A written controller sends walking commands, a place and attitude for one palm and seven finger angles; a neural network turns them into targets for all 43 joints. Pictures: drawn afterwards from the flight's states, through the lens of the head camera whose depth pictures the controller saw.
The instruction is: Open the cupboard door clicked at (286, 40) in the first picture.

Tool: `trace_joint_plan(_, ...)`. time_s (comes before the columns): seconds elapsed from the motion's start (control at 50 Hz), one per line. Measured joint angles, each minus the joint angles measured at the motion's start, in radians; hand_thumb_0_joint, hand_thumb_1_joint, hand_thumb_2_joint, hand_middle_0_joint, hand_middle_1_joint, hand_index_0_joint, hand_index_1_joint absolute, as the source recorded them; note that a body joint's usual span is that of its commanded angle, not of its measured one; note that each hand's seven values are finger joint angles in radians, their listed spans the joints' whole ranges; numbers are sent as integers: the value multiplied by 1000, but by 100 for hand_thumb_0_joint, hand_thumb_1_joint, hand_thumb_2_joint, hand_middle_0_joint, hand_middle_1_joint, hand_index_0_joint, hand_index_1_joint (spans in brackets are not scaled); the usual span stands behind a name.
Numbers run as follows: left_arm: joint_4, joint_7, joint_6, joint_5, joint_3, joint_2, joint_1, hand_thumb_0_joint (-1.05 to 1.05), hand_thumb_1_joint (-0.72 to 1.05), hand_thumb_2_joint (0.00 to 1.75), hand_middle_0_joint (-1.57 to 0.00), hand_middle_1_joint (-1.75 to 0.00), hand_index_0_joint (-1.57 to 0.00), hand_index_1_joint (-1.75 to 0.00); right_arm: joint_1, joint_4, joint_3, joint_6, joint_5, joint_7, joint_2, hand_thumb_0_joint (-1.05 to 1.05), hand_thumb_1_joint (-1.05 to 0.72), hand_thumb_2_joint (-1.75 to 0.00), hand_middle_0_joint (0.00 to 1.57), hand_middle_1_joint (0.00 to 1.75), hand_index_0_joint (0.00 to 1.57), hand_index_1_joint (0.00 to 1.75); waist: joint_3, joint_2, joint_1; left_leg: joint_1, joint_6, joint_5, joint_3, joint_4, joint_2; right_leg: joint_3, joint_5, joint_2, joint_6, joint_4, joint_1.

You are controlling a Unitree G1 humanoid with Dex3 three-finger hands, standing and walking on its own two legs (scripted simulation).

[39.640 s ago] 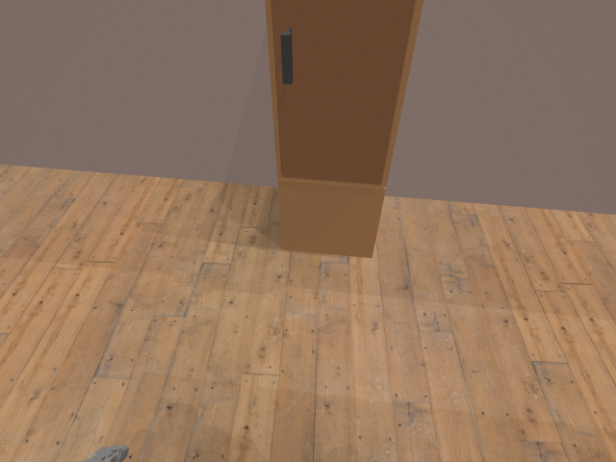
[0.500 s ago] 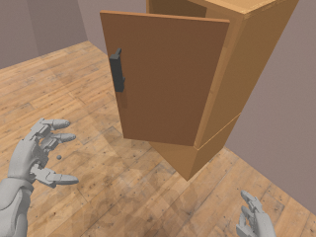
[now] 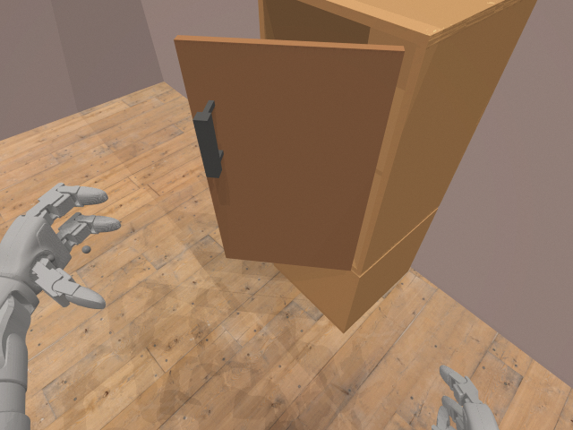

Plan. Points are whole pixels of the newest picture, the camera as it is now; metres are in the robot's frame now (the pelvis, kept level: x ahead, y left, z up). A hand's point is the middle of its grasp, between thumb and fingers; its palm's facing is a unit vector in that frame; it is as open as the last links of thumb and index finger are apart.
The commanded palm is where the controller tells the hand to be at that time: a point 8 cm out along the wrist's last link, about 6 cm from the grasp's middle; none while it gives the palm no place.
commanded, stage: raise the hand with hooked fingers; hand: left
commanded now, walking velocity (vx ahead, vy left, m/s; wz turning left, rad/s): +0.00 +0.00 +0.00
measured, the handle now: (212, 139) +0.57 +0.18 +0.10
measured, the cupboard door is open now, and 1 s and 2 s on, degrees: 41 41 41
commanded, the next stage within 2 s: move the hooked fingers beside the handle in 0.40 s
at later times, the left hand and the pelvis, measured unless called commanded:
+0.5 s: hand (102, 255) +0.29 +0.26 +0.12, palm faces +0.01 -1.00 -0.03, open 14.0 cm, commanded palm +0.26 +0.30 +0.12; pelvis +0.00 -0.01 +0.00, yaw -1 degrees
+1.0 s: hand (127, 215) +0.36 +0.26 +0.11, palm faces -0.02 -1.00 +0.00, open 14.0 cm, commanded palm +0.34 +0.30 +0.11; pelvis -0.01 -0.01 +0.00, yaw -1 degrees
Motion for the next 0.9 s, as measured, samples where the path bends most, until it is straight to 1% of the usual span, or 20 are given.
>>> trace_joint_plan(0.1,-20,-3,-12,-5,-1,-25,31,-2,-50,30,-30,-120,-30,-120,4,-9,-13,-1,-3,11,-9,1,-90,-90,21,30,20,30,-1,-2,-3,0,-4,1,9,-7,5,9,0,5,-4,1,-7)
trace_joint_plan(0.22,-37,24,-39,0,11,-50,46,-2,-50,30,-30,-120,-30,-120,3,-8,-17,0,-5,10,-4,1,-90,-90,21,30,20,30,1,-15,1,7,-11,0,9,-10,11,9,-3,11,-11,2,-3)
trace_joint_plan(0.3,-35,33,-42,8,6,-50,40,-2,-50,30,-30,-120,-30,-120,-3,-8,-17,-1,-3,4,-2,1,-90,-90,21,30,20,30,3,-11,4,14,-14,1,4,-12,13,5,-2,14,-14,-2,6)
trace_joint_plan(0.48,1,11,-35,-5,3,-42,27,-2,-50,30,-30,-120,-30,-120,-19,-6,-10,3,1,-1,4,1,-90,-90,21,30,20,30,-5,-2,4,12,-17,5,4,-14,13,5,-3,14,-17,3,1)
trace_joint_plan(0.58,16,14,-40,2,4,-44,17,-2,-50,30,-30,-120,-30,-120,-18,-5,-10,4,1,-3,4,1,-90,-90,21,30,20,30,-3,-4,5,7,-18,6,3,-9,14,4,-2,14,-18,7,-3)
trace_joint_plan(0.64,45,19,-51,9,-1,-40,-17,-2,-50,30,-30,-120,-30,-120,-17,2,-10,4,3,-7,3,1,-90,-90,21,30,20,30,1,-7,6,2,-18,7,-2,-4,12,-1,-2,12,-18,10,-6)
trace_joint_plan(0.74,125,23,-67,25,-21,-28,-111,-2,-50,30,-30,-120,-30,-120,-16,18,-8,4,5,-16,-2,1,-90,-90,21,30,20,30,10,-11,-1,-17,-17,9,-9,8,10,-8,0,9,-18,17,-19)
trace_joint_plan(0.82,192,23,-71,42,-37,-17,-182,-2,-50,30,-30,-120,-30,-120,-12,25,-6,8,3,-13,-5,1,-90,-90,21,30,20,30,10,-12,-16,-35,-14,11,-4,12,8,-4,3,7,-16,23,-41)
trace_joint_plan(0.9,255,23,-76,50,-25,-3,-224,-2,-50,30,-30,-120,-30,-120,6,21,-7,21,0,-4,-6,1,-90,-90,21,30,20,30,-2,-16,-36,-52,-12,9,8,14,9,8,4,8,-13,29,-63)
